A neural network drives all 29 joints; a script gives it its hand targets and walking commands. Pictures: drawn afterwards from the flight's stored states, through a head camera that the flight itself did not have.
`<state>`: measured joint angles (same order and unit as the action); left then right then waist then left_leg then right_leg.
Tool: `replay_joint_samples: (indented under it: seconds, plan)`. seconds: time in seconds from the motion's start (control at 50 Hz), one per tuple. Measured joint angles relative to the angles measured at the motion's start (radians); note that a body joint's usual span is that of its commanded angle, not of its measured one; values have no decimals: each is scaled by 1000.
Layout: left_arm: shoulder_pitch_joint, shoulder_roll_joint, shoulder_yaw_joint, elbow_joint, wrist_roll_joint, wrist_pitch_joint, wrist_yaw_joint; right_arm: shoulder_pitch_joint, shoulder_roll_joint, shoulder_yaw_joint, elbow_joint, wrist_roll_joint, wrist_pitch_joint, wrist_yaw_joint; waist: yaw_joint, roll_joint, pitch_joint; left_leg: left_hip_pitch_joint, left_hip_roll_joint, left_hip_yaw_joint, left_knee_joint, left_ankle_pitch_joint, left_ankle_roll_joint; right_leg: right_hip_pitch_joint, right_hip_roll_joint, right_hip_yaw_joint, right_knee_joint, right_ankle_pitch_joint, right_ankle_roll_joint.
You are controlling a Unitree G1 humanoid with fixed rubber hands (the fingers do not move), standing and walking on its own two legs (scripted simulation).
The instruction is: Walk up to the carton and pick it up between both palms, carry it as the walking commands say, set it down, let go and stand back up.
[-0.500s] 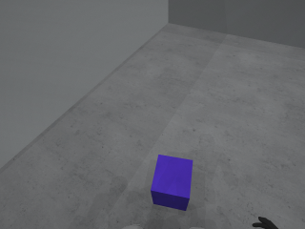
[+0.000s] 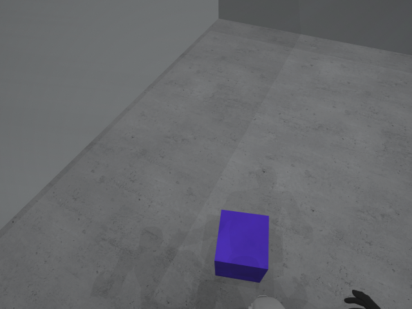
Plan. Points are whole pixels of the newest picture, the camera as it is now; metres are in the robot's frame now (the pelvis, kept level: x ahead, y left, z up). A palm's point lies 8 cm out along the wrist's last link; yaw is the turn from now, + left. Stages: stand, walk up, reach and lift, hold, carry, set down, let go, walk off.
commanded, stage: walk up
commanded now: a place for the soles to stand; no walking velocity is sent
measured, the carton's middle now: (240, 246) +0.43 -0.11 -0.64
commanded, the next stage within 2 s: none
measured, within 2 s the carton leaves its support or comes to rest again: neither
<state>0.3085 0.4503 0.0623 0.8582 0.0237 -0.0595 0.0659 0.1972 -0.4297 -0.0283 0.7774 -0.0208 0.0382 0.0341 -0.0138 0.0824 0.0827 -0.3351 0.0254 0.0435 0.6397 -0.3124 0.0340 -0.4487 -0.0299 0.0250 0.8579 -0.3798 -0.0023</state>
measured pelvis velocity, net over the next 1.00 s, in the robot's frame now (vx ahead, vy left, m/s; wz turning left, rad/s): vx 0.00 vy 0.01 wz -0.11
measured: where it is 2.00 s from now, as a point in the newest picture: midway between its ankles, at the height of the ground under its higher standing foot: outside the picture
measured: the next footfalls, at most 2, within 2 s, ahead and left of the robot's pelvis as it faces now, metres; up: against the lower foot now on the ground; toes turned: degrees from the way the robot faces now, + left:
right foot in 0.06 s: +0.01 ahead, -0.19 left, +0.00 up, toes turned -9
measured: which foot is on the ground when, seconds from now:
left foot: down 0.00-1.00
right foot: up 0.00-0.04, down 0.06-1.00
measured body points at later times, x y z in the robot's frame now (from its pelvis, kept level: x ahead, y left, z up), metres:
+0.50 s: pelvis +0.00 -0.01 -0.01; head +0.04 -0.04 +0.43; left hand +0.09 +0.34 -0.09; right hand +0.09 -0.33 -0.14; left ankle +0.02 +0.10 -0.73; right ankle +0.01 -0.15 -0.73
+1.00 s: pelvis +0.00 +0.01 -0.01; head +0.03 -0.01 +0.44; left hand +0.11 +0.34 -0.10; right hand +0.08 -0.32 -0.13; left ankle +0.02 +0.11 -0.73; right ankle -0.01 -0.15 -0.72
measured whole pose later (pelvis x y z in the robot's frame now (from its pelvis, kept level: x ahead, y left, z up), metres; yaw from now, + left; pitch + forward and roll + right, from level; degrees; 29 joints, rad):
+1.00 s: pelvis +0.00 +0.01 -0.01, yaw -6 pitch -1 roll -2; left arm 0.27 0.44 0.04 0.87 0.02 -0.06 0.05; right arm 0.18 -0.43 -0.03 0.79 -0.02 0.04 0.03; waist -0.01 0.07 0.10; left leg -0.34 0.05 0.06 0.75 -0.39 0.03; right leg -0.35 -0.01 0.05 0.76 -0.43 0.01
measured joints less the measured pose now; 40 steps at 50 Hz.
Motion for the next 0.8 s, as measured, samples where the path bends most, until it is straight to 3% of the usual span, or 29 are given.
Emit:
replay_joint_samples:
  seconds: [0.06, 0.16, 0.28, 0.36, 0.46, 0.56, 0.64, 0.72, 0.78, 0.8]
  plan:
    - [3, 2, 0, 0, 0, -10, 0, 0, 0, 0, 0, 0, 0, 0, 1, -4, 0, -7, 0, 21, 51, -32, 0, 60, 0, 1, -176, 131, -6]
    - [-7, -4, -11, 1, 0, -16, -2, -6, 0, 0, 0, 0, 9, 0, 0, 11, 9, -54, 2, 0, 256, -240, 0, 73, 6, 6, -153, 65, 10]
    - [-40, -5, -14, 2, 0, 6, -4, -3, 0, 0, 6, 0, 8, -1, -1, 4, 14, -11, 5, 1, 107, -50, -1, 53, 7, 11, -116, 28, 10]
    - [-39, -5, -15, 1, 0, 12, -9, -3, 1, 0, 5, 0, 4, -1, -1, 3, 13, 3, 17, 5, 63, -44, -1, 37, 17, 12, -12, -72, 10]
    - [-9, -3, -15, 3, 0, -1, -14, -5, 1, 0, 6, 0, 2, 0, 1, -9, 12, -4, 25, 30, 79, -55, -1, 100, 15, 15, -160, 79, 3]
    - [-6, -6, -19, 8, 0, -10, -14, -9, 0, 0, 7, 0, 8, 1, 0, -5, 18, -23, 17, 9, 181, -231, -1, 106, 16, 19, -145, 23, 11]
    - [-22, -6, -19, 8, 0, -7, -14, -9, 0, 0, 8, 0, 4, 0, -1, -5, 18, -5, 17, 6, 96, -29, -4, 100, 16, 20, -143, 36, 11]
    - [-34, -6, -20, 8, 0, -3, -14, -10, 0, 0, 9, 0, 0, 0, 0, -5, 17, 9, 24, 6, 89, -68, -8, 97, 18, 20, -100, -52, 11]
    - [-20, -6, -20, 8, 0, -5, -14, -18, 0, 0, 9, 0, 0, 0, 1, -14, 17, 5, 30, 22, 98, -77, -8, 108, 18, 21, -139, 80, 7]
    - [-18, -6, -20, 9, 0, -6, -14, -19, -1, 0, 9, 0, 0, 0, 1, -15, 18, -4, 31, 23, 114, -84, -8, 110, 18, 21, -142, 71, 7]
